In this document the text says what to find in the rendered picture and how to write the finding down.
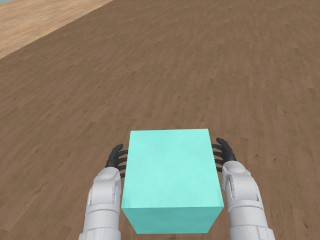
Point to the robot left hand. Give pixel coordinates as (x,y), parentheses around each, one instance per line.
(113,160)

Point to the robot left forearm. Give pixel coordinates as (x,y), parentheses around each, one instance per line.
(103,207)

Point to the robot right forearm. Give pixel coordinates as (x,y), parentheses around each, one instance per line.
(244,204)

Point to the robot right hand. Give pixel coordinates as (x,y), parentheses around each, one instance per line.
(226,154)

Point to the carton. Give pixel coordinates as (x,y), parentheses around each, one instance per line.
(171,183)

